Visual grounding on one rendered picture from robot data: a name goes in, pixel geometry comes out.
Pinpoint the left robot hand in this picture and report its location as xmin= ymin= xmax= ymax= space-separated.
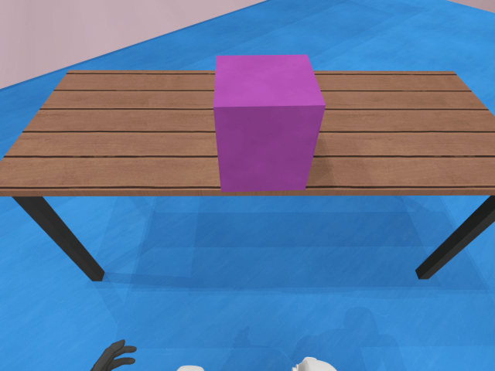
xmin=90 ymin=339 xmax=137 ymax=371

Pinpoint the table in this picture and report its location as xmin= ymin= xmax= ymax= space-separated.
xmin=0 ymin=70 xmax=495 ymax=281

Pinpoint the carton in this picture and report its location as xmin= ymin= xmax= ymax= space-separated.
xmin=213 ymin=55 xmax=326 ymax=192

